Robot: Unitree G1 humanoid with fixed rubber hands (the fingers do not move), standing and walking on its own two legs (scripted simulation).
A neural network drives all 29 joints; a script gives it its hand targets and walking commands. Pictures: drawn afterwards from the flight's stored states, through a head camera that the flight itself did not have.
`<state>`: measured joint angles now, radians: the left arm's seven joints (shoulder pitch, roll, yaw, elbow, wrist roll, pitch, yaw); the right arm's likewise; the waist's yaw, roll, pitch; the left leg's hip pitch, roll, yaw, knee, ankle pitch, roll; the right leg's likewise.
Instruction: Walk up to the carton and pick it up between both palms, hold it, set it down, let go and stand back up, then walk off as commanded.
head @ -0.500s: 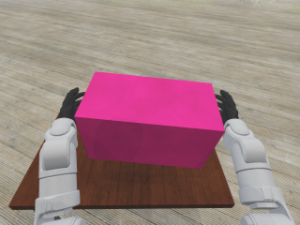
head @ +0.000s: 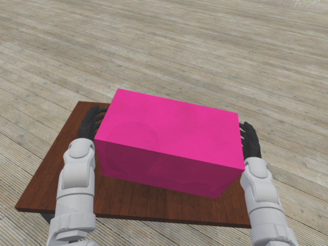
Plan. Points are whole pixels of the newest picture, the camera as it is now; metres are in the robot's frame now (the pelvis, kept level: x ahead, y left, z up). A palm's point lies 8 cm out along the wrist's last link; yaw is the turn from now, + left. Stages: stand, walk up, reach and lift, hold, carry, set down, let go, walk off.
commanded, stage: set down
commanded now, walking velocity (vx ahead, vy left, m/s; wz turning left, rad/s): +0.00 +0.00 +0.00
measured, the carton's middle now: (168, 145) +0.37 -0.01 +0.07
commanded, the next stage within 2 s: none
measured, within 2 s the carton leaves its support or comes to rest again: neither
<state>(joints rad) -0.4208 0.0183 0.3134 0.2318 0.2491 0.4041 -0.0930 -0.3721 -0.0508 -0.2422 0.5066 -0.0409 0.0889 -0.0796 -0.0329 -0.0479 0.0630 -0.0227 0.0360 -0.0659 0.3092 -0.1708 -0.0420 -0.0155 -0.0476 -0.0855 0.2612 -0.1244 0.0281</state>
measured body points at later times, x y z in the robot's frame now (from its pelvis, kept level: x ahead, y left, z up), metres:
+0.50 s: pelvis +0.03 +0.00 +0.00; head +0.03 +0.02 +0.45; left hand +0.38 +0.20 +0.09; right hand +0.37 -0.21 +0.08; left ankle +0.01 +0.15 -0.75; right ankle +0.02 -0.14 -0.75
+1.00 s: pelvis +0.01 +0.00 +0.00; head +0.04 +0.01 +0.45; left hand +0.38 +0.18 +0.04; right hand +0.36 -0.23 +0.04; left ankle +0.01 +0.15 -0.75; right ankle +0.02 -0.14 -0.75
